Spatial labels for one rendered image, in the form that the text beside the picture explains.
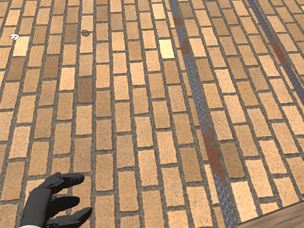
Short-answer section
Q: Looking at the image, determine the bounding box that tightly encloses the left robot hand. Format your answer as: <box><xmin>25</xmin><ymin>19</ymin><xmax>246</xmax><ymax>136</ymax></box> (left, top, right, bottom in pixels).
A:
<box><xmin>19</xmin><ymin>172</ymin><xmax>93</xmax><ymax>228</ymax></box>

